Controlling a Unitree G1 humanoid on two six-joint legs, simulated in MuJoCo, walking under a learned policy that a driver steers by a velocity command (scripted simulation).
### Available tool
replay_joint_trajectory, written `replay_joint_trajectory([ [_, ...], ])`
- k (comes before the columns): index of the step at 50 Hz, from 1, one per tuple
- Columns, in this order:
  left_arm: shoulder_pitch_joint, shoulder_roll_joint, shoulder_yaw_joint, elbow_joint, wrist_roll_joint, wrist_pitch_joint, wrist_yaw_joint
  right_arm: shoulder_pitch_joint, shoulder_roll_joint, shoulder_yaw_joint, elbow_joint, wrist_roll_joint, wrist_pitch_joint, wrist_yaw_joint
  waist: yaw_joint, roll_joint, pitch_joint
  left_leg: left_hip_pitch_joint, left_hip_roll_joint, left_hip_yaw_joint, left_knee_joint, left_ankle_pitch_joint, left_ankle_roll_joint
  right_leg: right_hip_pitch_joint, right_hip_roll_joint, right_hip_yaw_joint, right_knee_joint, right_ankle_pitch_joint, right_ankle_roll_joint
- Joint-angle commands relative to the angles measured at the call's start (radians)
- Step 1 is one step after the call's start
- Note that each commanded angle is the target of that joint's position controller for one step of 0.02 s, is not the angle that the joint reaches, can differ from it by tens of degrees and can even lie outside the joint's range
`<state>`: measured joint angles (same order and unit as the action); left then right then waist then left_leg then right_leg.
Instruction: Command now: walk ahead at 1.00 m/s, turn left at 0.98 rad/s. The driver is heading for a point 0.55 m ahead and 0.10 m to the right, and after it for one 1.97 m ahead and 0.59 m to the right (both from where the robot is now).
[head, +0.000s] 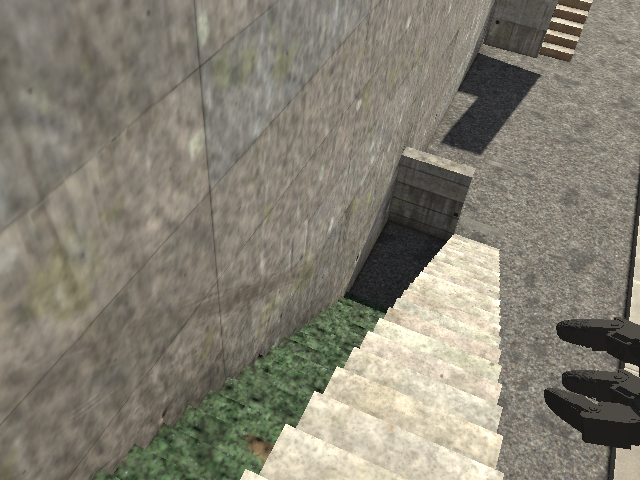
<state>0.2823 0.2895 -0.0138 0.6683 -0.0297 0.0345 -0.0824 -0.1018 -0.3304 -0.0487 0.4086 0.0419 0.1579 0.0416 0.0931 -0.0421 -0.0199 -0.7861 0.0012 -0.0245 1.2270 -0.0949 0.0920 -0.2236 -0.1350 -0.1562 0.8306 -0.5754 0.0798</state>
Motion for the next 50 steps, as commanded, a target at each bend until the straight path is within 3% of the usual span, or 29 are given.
replay_joint_trajectory([
  [1, 0.001, 0.13, 0.049, -0.043, 0.007, -0.031, -0.013, -0.176, -0.012, -0.004, -0.089, 0.045, -0.005, 0.006, 0.05, 0.003, 0.079, -0.344, 0.065, -0.087, -0.09, 0.127, -0.003, 0.196, -0.241, 0.273, -0.19, 0.129, -0.114],
  [4, 0.01, 0.23, 0.103, -0.017, -0.028, -0.043, 0.004, -0.145, -0.016, -0.011, -0.094, 0.059, -0.043, 0.032, 0.022, -0.055, 0.141, -0.401, 0.103, -0.101, -0.147, 0.094, -0.022, 0.214, -0.306, 0.288, -0.211, 0.129, -0.103],
  [7, -0.02, 0.18, 0.07, -0.043, -0.047, -0.017, 0.001, 0.088, -0.089, -0.046, 0.056, 0.07, -0.098, 0.059, -0.064, 0.003, 0.152, 0.072, 0.13, -0.125, -0.488, 0.383, 0.0, -0.073, -0.242, 0.115, -0.194, -0.016, -0.07],
  [11, 0.021, 0.222, 0.057, 0.043, -0.106, 0.029, -0.065, 0.446, -0.108, -0.101, 0.253, 0.069, -0.158, 0.003, -0.152, -0.041, 0.028, 0.782, 0.018, 0.094, -0.595, 0.511, -0.113, -0.251, -0.118, -0.137, 0.267, 0.061, -0.051],
  [12, 0.016, 0.17, 0.03, 0.058, -0.14, 0.03, -0.009, 0.579, -0.122, -0.123, 0.299, 0.044, -0.179, 0.003, -0.231, -0.034, 0.052, 0.936, 0.038, 0.047, -0.7, 0.488, -0.113, -0.364, -0.111, -0.13, 0.51, 0.073, -0.083],
  [13, 0.077, 0.13, 0.003, 0.077, -0.113, 0.014, 0.05, 0.65, -0.149, -0.13, 0.331, 0.017, -0.187, 0.018, -0.245, 0.114, 0.128, 0.958, 0.031, -0.043, -0.679, 0.391, -0.144, -0.481, -0.041, -0.038, 0.796, -0.245, -0.119],
  [14, 0.257, 0.106, 0.033, 0.013, -0.119, 0.033, 0.076, 0.634, -0.278, -0.107, 0.27, 0.058, -0.203, 0.048, -0.108, 0.416, -0.04, 1.196, 0.222, -0.278, -0.476, 0.746, -0.227, -0.758, 0.105, 0.217, 1.283, -0.426, -0.125],
  [15, 0.18, 0.198, 0.079, -0.051, -0.158, 0.036, 0.081, 0.748, -0.386, -0.158, 0.303, 0.105, -0.183, 0.038, -0.224, 0.643, -0.281, 1.097, 0.319, -0.411, -0.696, 0.215, -0.261, -0.7, 0.14, 0.324, 1.335, -0.339, -0.141],
  [16, 0.091, 0.26, 0.115, -0.032, -0.119, 0.055, 0.092, 0.623, -0.257, -0.11, 0.281, 0.074, -0.191, 0.049, -0.173, 0.433, -0.233, 0.908, 0.341, -0.398, -0.72, -0.139, -0.165, -0.705, 0.176, 0.358, 1.267, -0.133, -0.152],
  [17, -0.011, 0.177, 0.087, -0.001, -0.059, 0.059, 0.115, 0.482, -0.074, -0.044, 0.267, 0.018, -0.207, 0.069, -0.142, 0.165, -0.1, 0.74, 0.248, -0.175, -0.585, 0.201, -0.123, -0.682, 0.183, 0.281, 1.258, -0.175, -0.159],
  [18, 0.119, 0.166, 0.09, 0.007, -0.065, 0.045, 0.12, 0.469, -0.01, -0.004, 0.272, 0.034, -0.212, 0.109, -0.062, 0.177, -0.048, 0.617, 0.29, -0.097, -0.453, 0.56, -0.162, -0.718, 0.178, 0.294, 1.129, -0.003, -0.173],
  [19, 0.108, 0.126, 0.086, -0.025, -0.078, 0.044, 0.1, 0.473, -0.09, -0.017, 0.283, 0.026, -0.211, 0.104, -0.014, 0.362, -0.211, 0.574, 0.411, -0.255, -0.497, 0.191, -0.09, -0.742, 0.136, 0.314, 1.091, 0.154, -0.173],
  [22, -0.11, 0.133, 0.062, -0.062, -0.085, 0.122, 0.055, 0.422, -0.035, 0.008, 0.266, -0.033, -0.232, 0.067, -0.12, 0.244, -0.061, 0.466, 0.507, -0.433, -0.727, -0.231, 0.027, -0.875, 0.099, 0.382, 0.892, 0.237, -0.119],
  [23, -0.164, 0.107, 0.056, -0.077, -0.047, 0.136, 0.059, 0.404, -0.038, 0.007, 0.276, -0.041, -0.221, 0.056, -0.116, 0.216, -0.026, 0.525, 0.534, -0.465, -0.728, -0.251, 0.066, -0.939, 0.067, 0.436, 0.734, 0.265, -0.115],
  [24, -0.23, 0.006, 0.035, -0.096, 0.117, 0.079, 0.104, 0.316, -0.051, 0.008, 0.306, -0.11, -0.24, -0.026, -0.084, 0.228, 0.005, 0.372, 0.452, -0.4, -0.731, -0.4, 0.041, -0.768, 0.065, 0.415, 0.59, 0.54, -0.087],
  [25, -0.21, 0.032, 0.055, -0.062, 0.143, 0.061, 0.123, 0.297, -0.095, 0.007, 0.318, -0.134, -0.252, -0.044, -0.066, 0.168, -0.059, 0.297, 0.448, -0.327, -0.688, -0.467, 0.059, -0.634, 0.117, 0.312, 0.658, 0.687, -0.092],
  [28, -0.318, 0.027, 0.069, -0.106, 0.111, 0.047, 0.132, 0.319, -0.028, 0.023, 0.357, -0.077, -0.283, -0.042, -0.098, 0.128, 0.02, 0.469, 0.374, -0.181, -0.546, -0.506, -0.013, -0.858, 0.135, 0.35, 0.501, 0.906, -0.109],
  [30, -0.468, 0.001, 0.063, -0.176, 0.112, 0.03, 0.14, 0.451, -0.041, 0.021, 0.399, -0.088, -0.306, -0.01, -0.201, 0.163, 0.059, 0.589, 0.401, -0.216, -0.546, -0.711, -0.003, -1.016, 0.096, 0.312, 0.462, 0.877, -0.132],
  [33, -0.436, -0.071, 0.044, -0.187, 0.068, -0.009, 0.071, 0.364, -0.015, 0.036, 0.387, -0.061, -0.313, -0.019, -0.113, 0.01, 0.075, 0.325, 0.449, -0.097, -0.537, -0.717, -0.053, -0.637, -0.021, 0.308, 0.193, 1.292, -0.164],
  [35, -0.518, -0.077, 0.035, -0.2, 0.016, -0.026, 0.034, 0.362, -0.042, 0.033, 0.402, -0.078, -0.296, -0.024, -0.132, -0.047, 0.156, 0.283, 0.448, -0.039, -0.552, -0.771, -0.063, -0.545, -0.035, 0.226, 0.028, 1.304, -0.167],
  [39, -0.535, -0.073, 0.042, -0.206, 0.02, -0.032, 0.02, 0.542, -0.038, 0.025, 0.499, -0.114, -0.263, 0.016, -0.215, 0.046, 0.268, 0.385, 0.446, 0.073, -0.501, -0.528, -0.049, -0.457, -0.02, 0.068, -0.114, 1.038, -0.174],
  [41, -0.472, -0.004, 0.06, -0.158, 0.03, -0.022, 0.029, 0.557, -0.123, -0.008, 0.51, -0.129, -0.215, 0.023, -0.208, 0.06, 0.233, 0.53, 0.426, 0.158, -0.356, -0.209, -0.049, -0.376, 0.008, 0.065, -0.234, 0.772, -0.204],
  [43, -0.146, 0.05, 0.095, -0.028, 0.027, 0.003, 0.067, 0.449, -0.15, -0.034, 0.509, -0.129, -0.189, 0.008, -0.03, 0.101, 0.092, 0.483, 0.404, 0.238, 0.037, 0.148, -0.058, -0.061, 0.063, 0.015, -0.182, 0.708, -0.222],
  [45, 0.133, 0.146, 0.135, 0.119, 0.014, -0.001, 0.088, 0.367, -0.052, -0.023, 0.448, -0.115, -0.148, 0.009, 0.096, -0.113, 0.008, 0.129, 0.202, 0.271, 0.748, -0.334, -0.08, 0.256, 0.11, 0.131, -0.105, 0.735, -0.246],
  [46, 0.144, 0.186, 0.116, 0.147, -0.032, -0.009, 0.062, 0.285, 0.035, -0.004, 0.389, -0.13, -0.119, 0.002, 0.053, -0.269, 0.082, -0.285, 0.085, 0.248, 1.04, -0.779, -0.115, 0.391, 0.07, 0.218, 0.065, 1.421, -0.219],
  [47, 0.16, 0.216, 0.108, 0.138, -0.075, -0.004, 0.053, 0.323, 0.018, 0.004, 0.256, -0.157, -0.121, 0.004, -0.025, -0.254, -0.153, -0.399, 0.093, 0.168, 0.875, -0.743, -0.166, 0.536, -0.004, 0.444, 0.028, 1.646, -0.269],
  [48, 0.176, 0.234, 0.122, 0.147, -0.07, -0.005, 0.062, 0.324, 0.03, 0.014, 0.231, -0.156, -0.131, 0.008, -0.018, -0.227, -0.274, -0.375, 0.087, 0.118, 0.76, -0.794, -0.194, 0.501, -0.132, 0.707, -0.159, 1.255, -0.361],
  [49, 0.05, 0.162, 0.103, 0.118, -0.035, -0.007, 0.072, 0.315, -0.009, -0.006, 0.291, -0.142, -0.121, -0.016, -0.067, 0.01, -0.157, -0.315, 0.097, 0.053, 0.751, -0.771, -0.178, 0.357, -0.095, 0.689, -0.228, 0.945, -0.351],
  [50, 0.006, 0.177, 0.099, 0.107, -0.035, -0.025, 0.097, 0.412, 0.052, 0.017, 0.275, -0.146, -0.139, -0.005, -0.132, -0.107, -0.192, -0.261, 0.107, 0.036, 0.695, -0.733, -0.171, 0.268, -0.128, 0.75, -0.232, 0.883, -0.399],
])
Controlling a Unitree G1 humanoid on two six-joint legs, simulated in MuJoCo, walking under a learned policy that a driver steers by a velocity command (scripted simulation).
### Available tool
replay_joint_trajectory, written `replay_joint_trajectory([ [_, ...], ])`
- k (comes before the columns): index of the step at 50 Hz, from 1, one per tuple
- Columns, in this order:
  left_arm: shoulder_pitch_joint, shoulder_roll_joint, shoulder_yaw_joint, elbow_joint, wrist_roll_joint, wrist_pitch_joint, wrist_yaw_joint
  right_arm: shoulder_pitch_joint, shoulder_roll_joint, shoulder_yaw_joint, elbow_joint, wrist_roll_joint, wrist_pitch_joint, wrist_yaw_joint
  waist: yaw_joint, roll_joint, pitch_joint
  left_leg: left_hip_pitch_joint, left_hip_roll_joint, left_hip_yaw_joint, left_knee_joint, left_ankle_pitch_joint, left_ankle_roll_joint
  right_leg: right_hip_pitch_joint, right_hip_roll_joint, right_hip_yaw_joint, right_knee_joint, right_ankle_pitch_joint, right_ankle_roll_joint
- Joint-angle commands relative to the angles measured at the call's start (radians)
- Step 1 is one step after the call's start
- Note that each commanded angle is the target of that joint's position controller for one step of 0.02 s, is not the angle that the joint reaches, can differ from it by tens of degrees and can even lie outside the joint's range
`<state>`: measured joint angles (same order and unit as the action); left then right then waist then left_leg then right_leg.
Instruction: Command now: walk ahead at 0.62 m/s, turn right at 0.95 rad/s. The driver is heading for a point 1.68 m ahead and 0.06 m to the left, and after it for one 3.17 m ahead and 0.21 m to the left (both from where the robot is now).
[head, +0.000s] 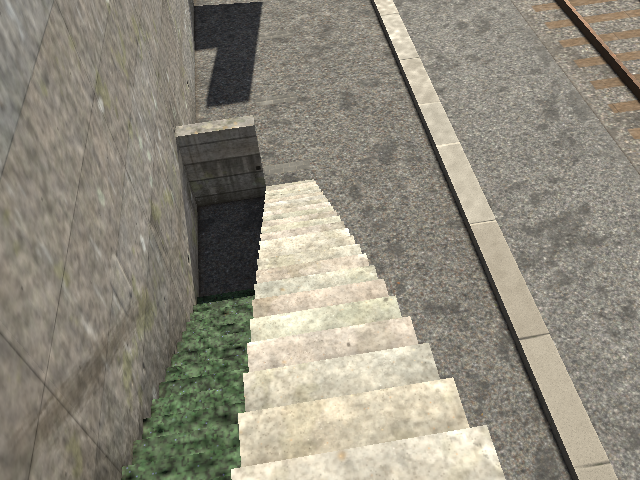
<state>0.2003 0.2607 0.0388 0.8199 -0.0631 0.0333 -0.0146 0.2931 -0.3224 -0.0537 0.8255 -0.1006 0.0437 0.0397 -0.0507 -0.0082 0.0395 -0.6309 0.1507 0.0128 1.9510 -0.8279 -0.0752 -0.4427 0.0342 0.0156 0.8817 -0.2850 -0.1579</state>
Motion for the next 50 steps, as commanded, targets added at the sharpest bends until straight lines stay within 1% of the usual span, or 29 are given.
replay_joint_trajectory([
  [1, 0.072, 0.155, 0.045, -0.04, -0.052, -0.045, -0.024, -0.009, -0.056, -0.015, -0.17, 0.155, -0.004, -0.014, -0.042, 0.0, -0.068, -0.385, -0.029, -0.068, -0.218, 0.23, 0.011, 0.189, -0.232, 0.593, -0.299, 0.313, -0.113],
  [3, -0.048, 0.116, 0.028, -0.065, -0.02, -0.079, -0.042, -0.052, -0.097, -0.037, -0.164, 0.17, 0.014, -0.043, -0.084, 0.037, 0.005, -0.246, -0.101, -0.053, -0.408, 0.394, -0.03, -0.092, -0.174, 0.544, -0.284, 0.287, -0.127],
  [6, -0.027, 0.099, 0.034, -0.122, 0.01, -0.048, -0.028, 0.118, -0.092, -0.056, -0.073, 0.144, -0.005, -0.082, -0.049, -0.025, -0.196, -0.159, -0.135, -0.038, -0.469, 0.689, -0.006, 0.171, -0.16, 0.517, -0.106, 0.993, -0.08],
  [7, 0.021, 0.096, 0.031, -0.135, 0.005, -0.029, -0.027, 0.018, -0.119, -0.064, -0.108, 0.148, -0.011, -0.081, -0.003, -0.056, -0.178, -0.196, -0.159, -0.05, -0.534, 0.789, 0.022, 0.19, -0.117, 0.526, -0.056, 0.875, -0.065],
  [12, 0.13, 0.059, 0.012, -0.213, 0.025, -0.007, 0.081, -0.31, -0.129, -0.065, -0.174, 0.128, -0.007, -0.044, 0.114, -0.062, -0.065, -0.312, -0.255, -0.12, -0.93, 0.929, 0.065, 0.292, 0.014, 0.623, 0.091, 0.642, -0.021],
  [16, 0.165, -0.053, -0.032, -0.162, 0.032, 0.033, 0.086, 0.053, -0.109, -0.078, 0.035, 0.174, 0.021, 0.007, 0.029, -0.164, -0.047, 0.188, -0.232, -0.077, -1.036, 0.994, 0.024, -0.015, 0.06, 0.488, 0.121, 0.478, 0.007],
  [19, 0.01, -0.064, -0.073, -0.157, 0.022, 0.034, 0.085, 0.326, -0.09, -0.091, 0.158, 0.183, -0.003, 0.04, -0.107, -0.09, 0.029, 0.55, -0.18, -0.028, -1.248, 0.98, 0.089, -0.246, 0.065, 0.321, 0.282, 0.355, 0.029],
  [20, 0.029, -0.066, -0.093, -0.169, 0.008, 0.001, 0.105, 0.3, -0.083, -0.089, 0.15, 0.198, -0.017, 0.05, -0.067, -0.058, 0.097, 0.483, -0.105, -0.078, -1.59, 1.061, 0.125, -0.115, 0.053, 0.234, 0.366, 0.353, 0.041],
  [21, 0.021, -0.046, -0.097, -0.163, 0.0, -0.024, 0.121, 0.285, -0.047, -0.08, 0.136, 0.168, -0.039, 0.074, -0.063, 0.009, 0.109, 0.58, -0.113, -0.023, -1.757, 1.206, 0.137, -0.124, 0.037, 0.132, 0.499, 0.297, 0.02],
  [22, 0.021, -0.077, -0.097, -0.163, -0.031, -0.048, 0.12, 0.314, -0.003, -0.055, 0.139, 0.145, -0.063, 0.093, -0.037, 0.122, 0.132, 0.673, -0.08, -0.074, -1.771, 1.368, 0.16, -0.236, 0.103, 0.014, 0.818, -0.085, 0.035],
  [23, -0.014, -0.123, -0.087, -0.211, -0.057, -0.043, 0.132, 0.342, 0.008, -0.008, 0.125, 0.144, -0.067, 0.117, 0.033, 0.24, 0.071, 0.787, -0.002, -0.291, -1.358, 2.222, 0.212, -0.526, 0.197, -0.151, 1.386, -0.75, 0.087],
  [24, -0.038, -0.019, -0.045, -0.285, -0.07, -0.04, 0.13, 0.483, -0.032, 0.008, 0.169, 0.179, -0.046, 0.135, 0.005, 0.339, -0.025, 1.033, 0.035, -0.494, -1.289, 2.449, 0.3, -0.767, 0.205, -0.124, 1.612, -0.838, 0.148],
  [25, -0.093, 0.058, -0.027, -0.306, -0.071, -0.028, 0.106, 0.503, -0.085, -0.007, 0.146, 0.167, -0.027, 0.132, -0.057, 0.257, -0.158, 1.088, 0.063, -0.57, -1.298, 2.096, 0.344, -0.869, 0.156, -0.052, 1.612, -0.738, 0.153],
  [27, -0.204, 0.077, -0.025, -0.315, 0.007, 0.04, 0.105, 0.141, -0.159, -0.014, 0.017, 0.087, -0.024, 0.078, 0.059, -0.078, -0.053, 0.534, 0.189, -0.811, -1.559, 1.139, 0.425, -0.73, 0.048, 0.079, 1.428, -0.361, 0.163],
  [29, -0.178, 0.068, -0.035, -0.31, 0.024, 0.086, 0.129, 0.0, -0.149, 0.006, -0.032, 0.073, -0.045, 0.045, 0.135, -0.108, 0.041, 0.132, 0.154, -0.847, -1.7, 0.822, 0.403, -0.494, 0.042, 0.099, 1.281, -0.27, 0.19],
  [30, 0.073, -0.1, -0.078, -0.426, 0.21, 0.073, 0.001, 0.097, -0.025, 0.061, -0.02, -0.024, -0.172, -0.035, 0.204, 0.162, -0.232, 0.372, 0.019, -0.727, -1.535, 0.788, 0.442, -0.663, -0.004, 0.159, 1.355, -0.125, 0.265],
  [31, 0.02, -0.084, -0.084, -0.392, 0.193, 0.068, -0.033, 0.155, 0.079, 0.078, 0.015, -0.032, -0.218, -0.068, 0.099, 0.032, -0.177, 0.429, -0.091, -0.544, -1.455, 0.746, 0.338, -0.736, -0.052, 0.087, 1.236, 0.06, 0.292],
  [32, -0.299, 0.045, -0.032, -0.353, -0.06, 0.08, 0.073, 0.142, -0.052, 0.013, 0.019, 0.179, -0.128, -0.009, 0.024, -0.187, -0.007, 0.318, -0.078, -0.637, -1.494, 0.846, 0.376, -0.682, 0.043, 0.013, 1.161, -0.074, 0.267],
  [34, -0.321, 0.025, -0.054, -0.409, -0.045, 0.052, 0.122, 0.185, -0.102, -0.006, -0.02, 0.162, -0.058, 0.008, -0.01, -0.095, -0.089, 0.458, -0.07, -0.721, -1.502, 0.704, 0.333, -0.713, 0.051, 0.044, 1.108, -0.156, 0.234],
  [36, -0.369, 0.013, -0.069, -0.429, -0.011, 0.036, 0.09, 0.149, -0.128, -0.045, -0.056, 0.161, -0.031, -0.02, -0.014, 0.015, -0.033, 0.506, -0.134, -0.641, -1.465, 0.687, 0.329, -0.702, 0.05, 0.06, 0.675, -0.03, 0.24],
  [38, -0.309, -0.007, -0.07, -0.411, 0.027, 0.029, 0.064, 0.059, -0.143, -0.076, -0.09, 0.174, -0.015, -0.035, -0.006, 0.143, -0.105, 0.403, -0.162, -0.572, -1.571, 0.69, 0.25, -0.261, 0.039, 0.016, 0.153, 0.125, 0.261],
  [40, -0.071, 0.09, -0.006, -0.307, -0.02, 0.025, 0.058, -0.135, -0.12, -0.064, -0.136, 0.135, 0.007, -0.036, 0.097, 0.376, -0.208, 0.233, -0.157, -0.563, -1.649, 0.782, 0.205, 0.245, 0.034, 0.053, 0.192, 0.35, 0.305],
  [41, 0.003, 0.129, 0.007, -0.285, -0.03, 0.017, 0.053, -0.246, -0.08, -0.052, -0.188, 0.143, 0.011, -0.042, 0.134, 0.403, -0.159, 0.197, -0.169, -0.559, -1.659, 0.637, 0.213, 0.282, -0.008, 0.082, 0.069, 0.345, 0.309],
  [44, 0.184, 0.094, 0.001, -0.146, 0.019, -0.017, 0.027, -0.32, 0.003, -0.005, -0.284, 0.158, 0.03, -0.015, 0.176, 0.146, 0.045, 0.138, -0.242, -0.581, -1.413, 0.439, 0.219, 0.408, -0.055, 0.07, -0.355, 0.281, 0.28],
  [45, 0.219, 0.089, -0.02, -0.105, 0.004, -0.044, 0.012, -0.244, 0.094, 0.015, -0.296, 0.158, 0.021, -0.023, 0.11, -0.1, 0.018, 0.094, -0.41, -0.417, -1.027, 0.259, 0.189, 0.448, -0.136, 0.176, -0.47, 0.265, 0.264],
  [46, 0.182, 0.144, -0.043, -0.135, -0.02, -0.037, -0.014, -0.012, 0.144, 0.023, -0.327, 0.173, 0.014, -0.035, -0.075, -0.301, -0.051, -0.132, -0.449, -0.326, -0.709, -0.083, 0.151, 0.537, -0.454, 0.449, -0.288, 0.982, 0.129],
  [47, 0.16, 0.17, -0.01, -0.159, -0.042, -0.021, -0.046, -0.04, 0.028, -0.016, -0.351, 0.163, 0.032, -0.019, -0.049, -0.312, -0.09, -0.282, -0.369, -0.308, -0.492, 0.006, 0.085, 0.514, -0.499, 0.601, -0.319, 1.118, 0.069],
  [48, 0.092, 0.184, 0.002, -0.168, -0.04, -0.021, -0.068, -0.206, -0.094, -0.055, -0.374, 0.18, 0.068, -0.016, 0.0, -0.23, -0.05, -0.402, -0.293, -0.219, -0.375, 0.139, 0.059, 0.402, -0.467, 0.61, -0.383, 0.722, 0.002],
  [50, -0.028, 0.108, -0.019, -0.188, -0.016, 0.007, -0.049, -0.307, -0.139, -0.066, -0.382, 0.181, 0.104, -0.015, 0.02, -0.166, -0.012, -0.389, -0.235, -0.133, -0.275, 0.232, 0.042, 0.208, -0.403, 0.394, -0.394, 0.565, -0.049],
])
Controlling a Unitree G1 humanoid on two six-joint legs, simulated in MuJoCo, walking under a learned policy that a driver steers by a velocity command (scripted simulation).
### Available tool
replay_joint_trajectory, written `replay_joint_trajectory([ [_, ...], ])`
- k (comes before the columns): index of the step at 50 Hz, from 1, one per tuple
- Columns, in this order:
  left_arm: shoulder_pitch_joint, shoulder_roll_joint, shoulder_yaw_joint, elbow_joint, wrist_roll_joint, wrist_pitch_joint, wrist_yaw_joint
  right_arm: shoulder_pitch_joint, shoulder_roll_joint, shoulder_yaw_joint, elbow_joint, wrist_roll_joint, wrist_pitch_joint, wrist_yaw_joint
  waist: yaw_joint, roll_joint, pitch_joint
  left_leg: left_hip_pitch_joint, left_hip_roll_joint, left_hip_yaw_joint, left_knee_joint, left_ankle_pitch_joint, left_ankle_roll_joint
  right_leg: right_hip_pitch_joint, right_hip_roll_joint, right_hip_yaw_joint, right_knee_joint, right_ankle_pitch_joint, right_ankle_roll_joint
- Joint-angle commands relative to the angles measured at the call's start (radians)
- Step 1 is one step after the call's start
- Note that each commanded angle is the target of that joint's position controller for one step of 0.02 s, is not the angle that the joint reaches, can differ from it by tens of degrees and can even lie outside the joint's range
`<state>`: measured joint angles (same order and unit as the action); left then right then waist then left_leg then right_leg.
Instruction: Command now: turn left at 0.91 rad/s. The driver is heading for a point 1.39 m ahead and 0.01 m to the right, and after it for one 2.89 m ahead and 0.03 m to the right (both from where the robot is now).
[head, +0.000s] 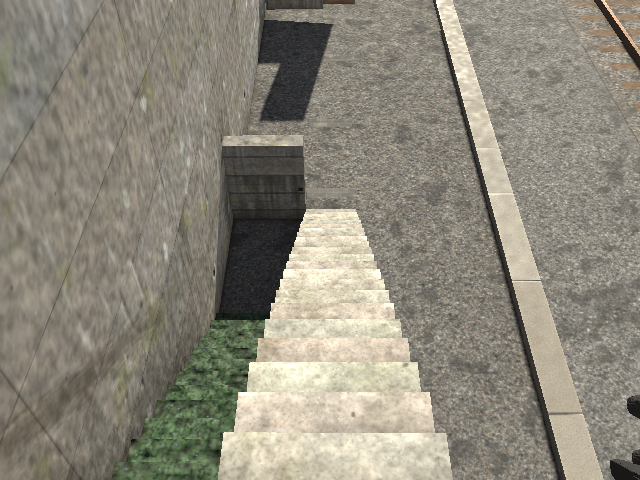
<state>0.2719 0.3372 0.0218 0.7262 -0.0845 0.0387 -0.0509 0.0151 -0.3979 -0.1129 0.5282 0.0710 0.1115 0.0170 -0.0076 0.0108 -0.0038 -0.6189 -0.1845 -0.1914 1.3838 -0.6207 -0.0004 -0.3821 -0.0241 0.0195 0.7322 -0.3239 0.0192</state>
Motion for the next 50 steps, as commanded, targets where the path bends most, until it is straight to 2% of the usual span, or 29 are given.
replay_joint_trajectory([
  [1, -0.09, 0.04, -0.007, -0.096, 0.03, 0.011, 0.015, -0.012, -0.052, -0.003, -0.069, 0.014, 0.045, 0.018, -0.023, -0.159, -0.017, -0.341, 0.11, 0.105, 0.358, 0.075, -0.048, 0.11, -0.327, 0.309, -0.221, 0.569, -0.226],
  [4, -0.072, 0.123, 0.008, -0.081, 0.064, 0.021, 0.054, -0.067, -0.021, 0.019, -0.076, 0.006, 0.061, 0.037, -0.015, -0.109, -0.027, -0.242, 0.147, 0.193, 0.324, 0.227, -0.053, -0.01, -0.275, 0.156, -0.267, 0.26, -0.173],
  [9, -0.078, 0.23, 0.061, -0.076, 0.042, 0.013, 0.056, -0.063, -0.046, 0.017, -0.036, -0.009, 0.032, 0.072, 0.015, -0.259, -0.101, 0.153, 0.192, 0.267, -0.296, 0.361, 0.016, -0.032, -0.24, -0.023, -0.244, -0.03, -0.098],
  [10, -0.083, 0.251, 0.077, -0.07, 0.03, 0.004, 0.052, -0.052, -0.042, 0.011, -0.021, -0.015, 0.018, 0.062, 0.023, -0.305, -0.144, 0.188, 0.192, 0.27, -0.151, 0.491, -0.009, 0.002, -0.303, 0.012, -0.215, 0.005, -0.102],
  [11, -0.053, 0.203, 0.062, -0.054, 0.02, 0.022, 0.059, -0.039, -0.041, 0.011, -0.031, -0.002, 0.013, 0.068, -0.002, -0.329, -0.083, 0.16, 0.22, 0.245, -0.466, 0.241, 0.041, 0.07, -0.275, -0.049, -0.203, -0.018, -0.109],
  [13, 0.039, 0.166, 0.058, -0.012, -0.017, 0.025, 0.064, 0.145, -0.068, -0.009, 0.073, -0.01, -0.032, 0.067, -0.01, -0.167, -0.082, 0.474, 0.1, 0.369, -0.748, 0.344, 0.037, -0.014, -0.22, -0.171, 0.013, -0.094, -0.088],
  [14, 0.071, 0.105, 0.038, 0.007, -0.009, 0.019, 0.064, 0.23, -0.078, -0.018, 0.1, -0.004, -0.049, 0.07, -0.035, 0.002, -0.062, 0.659, 0.138, 0.223, -0.805, 0.45, 0.025, -0.218, -0.158, -0.25, 0.307, -0.239, -0.032],
  [15, 0.013, 0.027, 0.023, -0.112, 0.001, 0.033, 0.089, 0.337, -0.249, -0.047, 0.114, 0.011, -0.046, 0.083, -0.025, 0.436, -0.16, 0.848, 0.463, -0.43, -0.81, 0.826, 0.208, -0.633, 0.0, -0.176, 0.768, -0.624, 0.013],
  [16, -0.235, 0.169, 0.036, -0.114, 0.021, 0.049, 0.096, 0.341, -0.196, -0.042, 0.106, 0.022, -0.048, 0.108, -0.181, 0.306, -0.183, 0.811, 0.536, -0.503, -0.935, 0.771, 0.287, -0.781, -0.002, 0.069, 0.754, -0.494, 0.001],
  [17, -0.318, 0.201, 0.051, -0.141, 0.026, 0.065, 0.099, 0.293, -0.116, -0.007, 0.116, -0.025, -0.065, 0.106, -0.138, 0.249, -0.058, 0.614, 0.529, -0.479, -0.976, 0.568, 0.309, -0.753, 0.022, 0.137, 0.666, -0.364, -0.041],
  [18, -0.252, 0.186, 0.055, -0.112, 0.051, 0.069, 0.099, 0.178, -0.083, 0.015, 0.132, -0.044, -0.067, 0.099, -0.027, 0.217, 0.012, 0.389, 0.504, -0.371, -0.995, 0.328, 0.285, -0.612, 0.022, 0.14, 0.588, -0.251, -0.063],
  [20, 0.042, 0.124, 0.058, 0.077, 0.07, 0.082, 0.085, 0.106, 0.029, 0.06, 0.181, -0.087, -0.095, 0.059, 0.081, 0.195, -0.021, 0.089, 0.487, -0.187, -1.048, 0.23, 0.248, -0.235, 0.059, 0.158, 0.635, -0.062, -0.051],
  [22, 0.126, 0.055, 0.055, 0.17, 0.051, 0.079, 0.054, 0.077, 0.126, 0.104, 0.241, -0.068, -0.118, 0.026, 0.135, 0.173, -0.007, -0.109, 0.42, -0.034, -1.123, 0.085, 0.197, -0.019, 0.086, 0.061, 0.724, 0.029, 0.009],
  [26, -0.048, -0.001, 0.031, 0.152, 0.055, 0.084, 0.003, 0.094, 0.033, 0.087, 0.276, -0.03, -0.115, -0.023, 0.076, 0.017, 0.083, 0.09, 0.407, 0.138, -1.03, 0.26, 0.135, -0.139, 0.071, -0.014, 0.483, -0.002, -0.001],
  [28, -0.056, -0.033, 0.01, 0.143, 0.07, 0.085, -0.026, 0.118, -0.013, 0.071, 0.249, -0.039, -0.093, -0.04, 0.032, 0.07, 0.053, 0.165, 0.378, 0.162, -0.977, 0.325, 0.158, -0.002, 0.088, -0.061, 0.237, -0.099, -0.041],
  [30, -0.014, -0.003, 0.014, 0.098, 0.061, 0.061, -0.056, 0.083, -0.06, 0.056, 0.204, -0.005, -0.055, -0.071, 0.051, 0.133, 0.033, 0.208, 0.392, 0.148, -0.916, 0.294, 0.224, 0.118, 0.11, -0.134, 0.083, -0.115, -0.054],
  [31, 0.014, 0.012, 0.02, 0.087, 0.051, 0.056, -0.072, 0.143, -0.017, 0.076, 0.229, 0.033, -0.037, -0.075, 0.024, 0.133, 0.078, 0.309, 0.401, 0.156, -0.844, 0.19, 0.212, 0.06, 0.096, -0.074, -0.208, -0.217, -0.093],
  [32, 0.055, 0.037, 0.026, 0.095, 0.076, 0.044, -0.073, 0.197, -0.011, 0.073, 0.241, 0.048, -0.022, -0.08, -0.005, 0.03, 0.12, 0.266, 0.382, 0.183, -0.702, 0.204, 0.195, 0.133, 0.103, -0.015, -0.356, -0.163, -0.109],
  [33, 0.093, 0.064, 0.03, 0.076, 0.055, 0.02, -0.058, 0.217, 0.035, 0.075, 0.256, 0.021, -0.015, -0.085, -0.01, -0.135, 0.076, -0.037, 0.32, 0.232, -0.346, -0.065, 0.129, 0.306, -0.071, 0.37, -0.354, -0.174, -0.185],
  [34, 0.122, 0.191, 0.06, 0.052, 0.016, 0.003, -0.064, 0.019, 0.01, 0.066, 0.153, 0.003, -0.012, -0.081, 0.11, -0.358, 0.129, -0.422, 0.054, 0.183, -0.233, -0.171, 0.07, 0.359, -0.263, 0.929, -0.539, -0.088, -0.273],
  [35, 0.121, 0.137, 0.044, 0.077, 0.019, -0.014, -0.063, -0.124, -0.053, 0.048, 0.125, -0.003, 0.003, -0.081, 0.138, -0.228, 0.176, -0.554, 0.086, 0.04, -0.18, -0.05, 0.07, 0.411, -0.266, 0.886, -0.507, 0.024, -0.269],
  [37, 0.026, 0.085, 0.044, 0.057, 0.033, -0.008, -0.031, -0.087, -0.018, 0.048, 0.125, -0.048, 0.014, -0.077, 0.061, -0.101, 0.017, -0.507, 0.106, 0.042, -0.088, 0.086, 0.047, 0.445, -0.205, 0.653, -0.346, 0.126, -0.282],
  [38, -0.015, 0.079, 0.041, 0.033, 0.03, 0.005, -0.022, -0.071, -0.029, 0.039, 0.121, -0.047, 0.011, -0.069, 0.045, -0.068, -0.025, -0.454, 0.1, 0.071, -0.049, 0.157, 0.021, 0.404, -0.161, 0.562, -0.308, 0.188, -0.281],
  [39, -0.103, 0.056, 0.026, 0.006, 0.07, -0.007, 0.004, -0.021, -0.013, 0.035, 0.144, -0.042, 0.016, -0.081, 0.009, -0.025, -0.1, -0.224, 0.112, 0.075, 0.049, 0.302, -0.004, 0.249, -0.134, 0.475, -0.288, 0.431, -0.273],
  [42, -0.101, 0.054, 0.008, -0.023, 0.065, -0.004, 0.024, -0.036, -0.017, 0.034, 0.105, -0.028, 0.03, -0.074, 0.02, 0.028, -0.116, -0.242, 0.072, 0.123, 0.27, 0.332, -0.035, 0.191, -0.118, 0.444, -0.199, 0.591, -0.278],
  [47, -0.093, 0.103, 0.03, -0.074, 0.044, 0.007, 0.039, -0.131, -0.013, 0.064, -0.001, -0.044, 0.041, -0.065, 0.046, -0.087, -0.109, -0.356, 0.087, 0.114, 0.137, 0.374, -0.042, 0.279, -0.071, 0.541, -0.142, 0.388, -0.267],
  [48, -0.128, 0.133, 0.047, -0.095, 0.057, -0.002, 0.034, -0.105, -0.018, 0.074, 0.007, -0.064, 0.024, -0.05, 0.037, -0.056, -0.14, -0.301, 0.097, 0.101, 0.017, 0.43, -0.032, 0.289, -0.054, 0.575, -0.18, 0.26, -0.255],
  [49, -0.15, 0.151, 0.065, -0.11, 0.07, 0.009, 0.036, -0.064, -0.003, 0.076, 0.016, -0.079, 0.011, -0.024, 0.013, -0.114, -0.143, -0.174, 0.116, 0.124, -0.067, 0.446, -0.048, 0.206, -0.042, 0.546, -0.179, 0.189, -0.263],
  [50, -0.203, 0.128, 0.059, -0.134, 0.092, 0.031, 0.042, 0.016, 0.002, 0.077, 0.04, -0.051, -0.012, 0.0, -0.005, -0.157, -0.149, -0.004, 0.135, 0.129, -0.119, 0.447, -0.058, 0.088, -0.029, 0.552, -0.215, 0.094, -0.28],
])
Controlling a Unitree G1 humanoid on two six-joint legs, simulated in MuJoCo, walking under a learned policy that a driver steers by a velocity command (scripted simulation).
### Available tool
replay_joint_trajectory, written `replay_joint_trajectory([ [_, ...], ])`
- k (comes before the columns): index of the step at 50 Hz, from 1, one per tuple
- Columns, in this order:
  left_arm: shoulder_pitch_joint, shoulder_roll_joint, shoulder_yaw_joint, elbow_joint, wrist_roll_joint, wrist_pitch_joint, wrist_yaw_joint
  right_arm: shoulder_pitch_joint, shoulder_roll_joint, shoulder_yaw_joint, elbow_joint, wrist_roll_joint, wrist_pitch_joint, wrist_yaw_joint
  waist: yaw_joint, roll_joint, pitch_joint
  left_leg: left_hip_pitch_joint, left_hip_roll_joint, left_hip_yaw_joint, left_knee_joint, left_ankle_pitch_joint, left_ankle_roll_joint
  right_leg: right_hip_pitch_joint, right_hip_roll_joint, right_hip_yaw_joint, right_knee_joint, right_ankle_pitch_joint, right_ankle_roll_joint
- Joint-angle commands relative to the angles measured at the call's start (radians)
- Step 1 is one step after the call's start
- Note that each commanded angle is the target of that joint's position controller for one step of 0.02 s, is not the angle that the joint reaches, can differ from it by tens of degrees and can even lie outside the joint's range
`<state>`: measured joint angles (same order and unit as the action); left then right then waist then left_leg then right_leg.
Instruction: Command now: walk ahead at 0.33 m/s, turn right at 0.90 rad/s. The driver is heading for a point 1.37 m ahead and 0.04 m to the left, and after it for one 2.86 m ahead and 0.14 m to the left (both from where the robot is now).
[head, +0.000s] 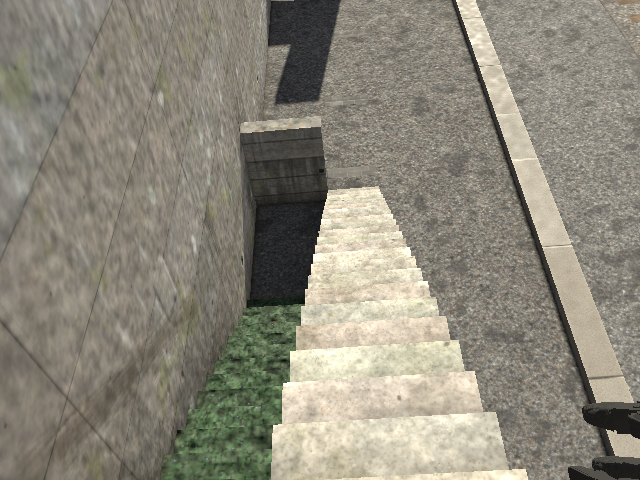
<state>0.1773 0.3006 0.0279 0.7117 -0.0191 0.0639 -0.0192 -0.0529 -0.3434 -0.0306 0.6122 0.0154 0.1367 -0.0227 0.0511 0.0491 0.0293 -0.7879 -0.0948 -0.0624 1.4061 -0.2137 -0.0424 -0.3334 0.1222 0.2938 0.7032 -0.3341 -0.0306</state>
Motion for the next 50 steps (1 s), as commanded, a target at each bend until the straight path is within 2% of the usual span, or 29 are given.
replay_joint_trajectory([
  [1, -0.171, 0.155, 0.05, -0.146, 0.029, 0.02, 0.013, 0.117, -0.059, -0.006, -0.031, 0.026, -0.057, 0.068, -0.082, -0.231, -0.141, 0.311, 0.042, 0.03, -0.164, -0.003, -0.032, -0.096, -0.147, 0.263, -0.21, 0.031, -0.225],
  [3, -0.372, 0.12, 0.022, -0.272, 0.013, 0.045, 0.024, 0.246, -0.06, -0.003, -0.018, 0.04, -0.084, 0.117, -0.172, -0.25, -0.059, 0.677, 0.04, 0.103, -0.332, -0.092, -0.064, -0.384, -0.064, 0.176, -0.2, -0.05, -0.185],
  [5, -0.486, 0.006, -0.021, -0.378, -0.007, 0.057, 0.063, 0.419, -0.05, 0.0, 0.024, 0.028, -0.113, 0.171, -0.276, -0.004, 0.017, 0.879, 0.083, 0.048, -0.653, 0.029, -0.069, -0.551, 0.129, 0.084, 0.22, -0.219, -0.186],
  [6, -0.501, -0.055, -0.038, -0.438, -0.018, 0.035, 0.071, 0.447, -0.009, 0.032, 0.03, 0.04, -0.125, 0.194, -0.254, 0.107, 0.125, 0.804, 0.056, 0.016, -0.731, -0.188, -0.068, -0.706, 0.218, 0.003, 0.545, -0.332, -0.166],
  [7, -0.175, -0.132, -0.04, -0.486, -0.045, 0.017, 0.066, 0.292, -0.09, 0.062, -0.041, 0.104, -0.137, 0.217, 0.059, 0.316, 0.021, 0.823, 0.426, -0.445, -0.628, 0.441, 0.0, -0.849, 0.166, 0.036, 0.786, -0.576, -0.136],
  [8, -0.158, -0.028, -0.002, -0.451, -0.081, -0.013, 0.031, 0.241, -0.231, -0.017, -0.048, 0.143, -0.13, 0.196, 0.059, 0.292, -0.054, 0.769, 0.543, -0.688, -0.809, 0.298, 0.0, -0.907, 0.001, 0.023, 0.861, -0.32, -0.09],
  [9, -0.385, 0.1, 0.02, -0.47, -0.106, -0.019, 0.024, 0.256, -0.284, -0.048, -0.035, 0.1, -0.154, 0.176, -0.04, 0.169, -0.008, 0.667, 0.509, -0.757, -1.053, -0.268, 0.028, -0.92, -0.036, -0.062, 0.81, -0.094, -0.074],
  [11, -0.362, 0.19, 0.048, -0.431, -0.088, 0.024, 0.013, 0.104, -0.238, -0.047, -0.019, 0.032, -0.166, 0.156, -0.007, 0.002, 0.018, 0.455, 0.517, -0.687, -1.142, -0.683, 0.127, -0.764, -0.165, -0.075, 0.71, 0.096, -0.037],
  [12, -0.314, 0.158, 0.044, -0.405, -0.075, 0.044, 0.01, 0.153, -0.196, -0.032, 0.012, 0.003, -0.173, 0.14, -0.022, -0.032, 0.026, 0.39, 0.493, -0.62, -1.114, -0.625, 0.163, -0.666, -0.164, -0.104, 0.682, 0.087, -0.021],
  [15, -0.28, 0.043, 0.019, -0.363, -0.06, 0.022, 0.021, 0.384, -0.174, -0.053, 0.138, 0.011, -0.202, 0.136, -0.076, -0.165, 0.034, 0.596, 0.452, -0.456, -0.973, -0.623, 0.178, -0.776, -0.156, -0.089, 0.65, 0.237, -0.034],
  [17, -0.301, 0.061, 0.029, -0.33, -0.088, 0.013, 0.02, 0.47, -0.141, -0.056, 0.173, -0.008, -0.216, 0.154, -0.125, -0.146, 0.1, 0.751, 0.382, -0.317, -0.877, -0.613, 0.133, -0.961, -0.106, -0.093, 0.536, 0.332, -0.047],
  [20, -0.359, 0.066, 0.04, -0.355, -0.068, 0.002, 0.032, 0.531, -0.114, -0.038, 0.209, -0.018, -0.219, 0.172, -0.145, 0.022, 0.084, 0.719, 0.397, -0.216, -0.888, -0.546, 0.111, -0.911, -0.091, -0.115, 0.475, 0.344, -0.037],
  [22, -0.31, 0.128, 0.071, -0.296, -0.059, -0.004, 0.0, 0.534, -0.07, -0.013, 0.217, -0.02, -0.231, 0.135, -0.129, -0.023, 0.095, 0.492, 0.349, -0.058, -0.849, -0.485, 0.099, -0.563, -0.054, -0.15, 0.224, 0.641, -0.031],
  [23, -0.25, 0.12, 0.075, -0.271, -0.043, -0.012, -0.014, 0.495, -0.101, -0.016, 0.217, -0.011, -0.218, 0.12, -0.098, 0.027, 0.061, 0.471, 0.346, -0.069, -0.885, -0.392, 0.106, -0.396, -0.08, -0.147, 0.225, 0.674, 0.003],
  [25, -0.263, 0.138, 0.084, -0.269, -0.077, -0.026, -0.02, 0.401, -0.096, -0.013, 0.193, 0.01, -0.198, 0.096, -0.109, 0.134, 0.099, 0.431, 0.322, 0.036, -0.791, -0.344, 0.086, -0.289, -0.126, -0.176, 0.083, 0.673, -0.003],
  [27, -0.149, 0.136, 0.104, -0.229, -0.065, -0.045, -0.018, 0.409, -0.116, -0.017, 0.213, -0.006, -0.158, 0.098, -0.099, 0.236, 0.014, 0.431, 0.298, 0.078, -0.706, -0.305, 0.064, -0.043, -0.197, -0.158, 0.042, 0.758, -0.053],
  [30, 0.125, 0.176, 0.157, -0.106, -0.03, -0.074, 0.019, 0.457, -0.083, 0.021, 0.213, 0.039, -0.074, 0.152, -0.03, 0.161, -0.018, 0.493, 0.245, 0.118, -0.382, -0.247, 0.096, 0.211, -0.255, -0.221, -0.137, 0.8, -0.048],
  [31, 0.197, 0.114, 0.148, -0.085, -0.045, -0.095, 0.009, 0.501, -0.028, 0.055, 0.216, 0.088, -0.056, 0.114, -0.001, 0.083, 0.081, 0.47, 0.242, 0.102, -0.2, -0.159, 0.121, 0.255, -0.289, -0.187, -0.413, 0.788, -0.055],
  [32, 0.319, 0.094, 0.139, -0.015, -0.047, -0.131, -0.008, 0.574, 0.006, 0.073, 0.243, 0.077, -0.068, 0.072, 0.022, -0.054, 0.128, 0.362, 0.185, 0.133, 0.029, -0.114, 0.142, 0.391, -0.227, -0.241, -0.443, 0.79, -0.025],
  [33, 0.403, 0.101, 0.102, 0.056, -0.043, -0.157, -0.061, 0.694, 0.009, 0.051, 0.229, 0.055, -0.082, 0.032, -0.048, -0.402, 0.05, 0.008, 0.039, 0.071, 0.524, -0.707, 0.137, 0.65, -0.285, -0.207, -0.059, 1.307, -0.001],
  [34, 0.512, 0.139, 0.087, 0.046, -0.103, -0.161, -0.103, 0.707, -0.063, 0.014, 0.198, 0.094, -0.105, 0.009, 0.001, -0.673, -0.094, -0.224, 0.016, -0.028, 0.87, -0.816, 0.118, 0.783, -0.352, -0.214, 0.182, 1.572, 0.039],
  [35, 0.572, 0.15, 0.097, 0.047, -0.108, -0.131, -0.098, 0.616, -0.167, -0.035, 0.163, 0.115, -0.121, 0.002, 0.092, -0.669, -0.191, -0.281, 0.048, -0.054, 0.792, -0.687, 0.134, 0.734, -0.358, -0.211, 0.102, 1.262, 0.073],
  [37, 0.382, 0.129, 0.069, 0.013, -0.026, -0.106, -0.1, 0.419, -0.154, -0.056, 0.105, 0.075, -0.101, 0.017, -0.005, -0.378, -0.215, -0.253, 0.138, -0.074, 0.33, -0.149, 0.13, 0.351, -0.496, -0.024, -0.035, 0.49, -0.051],
  [39, 0.148, 0.1, 0.029, -0.059, 0.003, -0.119, -0.082, 0.312, -0.05, -0.02, 0.071, 0.067, -0.028, 0.038, -0.07, -0.288, 0.013, -0.075, 0.183, -0.039, 0.207, -0.106, 0.063, -0.11, -0.624, 0.056, -0.239, 0.425, -0.148],
  [40, 0.122, 0.136, 0.039, 0.006, 0.106, -0.169, 0.0, 0.261, 0.092, 0.007, 0.075, -0.083, -0.045, 0.021, -0.1, -0.296, -0.017, -0.047, 0.153, -0.122, 0.099, 0.178, 0.044, -0.117, -0.613, 0.062, -0.157, 0.526, -0.167],
  [41, 0.158, 0.131, 0.031, 0.023, 0.103, -0.179, 0.021, 0.284, 0.076, -0.006, 0.091, -0.104, -0.045, 0.014, -0.11, -0.221, -0.052, 0.002, 0.156, -0.116, 0.036, 0.226, 0.038, -0.114, -0.613, 0.032, -0.155, 0.465, -0.15],
  [44, 0.199, 0.098, 0.012, 0.041, 0.073, -0.185, -0.005, 0.174, -0.031, -0.06, 0.076, -0.086, -0.037, -0.024, -0.063, -0.196, -0.025, -0.126, 0.087, -0.033, 0.024, 0.389, 0.102, -0.016, -0.554, -0.089, -0.034, 0.408, -0.102],
  [47, 0.27, 0.067, -0.002, 0.086, 0.09, -0.176, 0.013, -0.053, 0.022, -0.052, -0.023, -0.072, -0.073, 0.015, 0.016, -0.157, 0.009, -0.378, 0.137, -0.115, -0.124, 0.504, 0.139, 0.218, -0.565, -0.096, 0.038, 0.135, -0.02],
  [50, 0.243, 0.086, -0.003, 0.102, 0.1, -0.161, 0.034, -0.054, 0.07, -0.031, -0.007, -0.015, -0.11, 0.083, -0.017, -0.036, 0.063, 0.037, 0.175, 0.011, -0.517, 0.817, 0.135, -0.062, -0.516, -0.268, -0.056, -0.304, 0.027],
])
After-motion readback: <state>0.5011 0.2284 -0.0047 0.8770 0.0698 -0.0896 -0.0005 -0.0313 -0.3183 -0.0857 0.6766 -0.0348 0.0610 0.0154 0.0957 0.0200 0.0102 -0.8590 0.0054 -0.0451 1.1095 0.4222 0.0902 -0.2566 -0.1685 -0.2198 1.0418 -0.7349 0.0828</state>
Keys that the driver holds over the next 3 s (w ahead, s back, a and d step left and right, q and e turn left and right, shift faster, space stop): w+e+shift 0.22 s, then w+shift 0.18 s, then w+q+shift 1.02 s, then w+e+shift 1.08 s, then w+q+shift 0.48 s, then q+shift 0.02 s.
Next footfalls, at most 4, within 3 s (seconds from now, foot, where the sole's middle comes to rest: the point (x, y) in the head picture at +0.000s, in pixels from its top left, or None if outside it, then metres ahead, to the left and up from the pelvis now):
0.10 left None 0.06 0.15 -0.76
0.64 right None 0.30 -0.31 -0.95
1.16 left None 0.53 -0.04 -1.14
1.54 right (404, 454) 0.79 -0.06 -1.33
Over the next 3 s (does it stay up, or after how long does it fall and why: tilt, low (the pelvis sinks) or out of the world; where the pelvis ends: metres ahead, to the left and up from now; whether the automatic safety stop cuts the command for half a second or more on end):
stays up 1.41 -0.04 -1.01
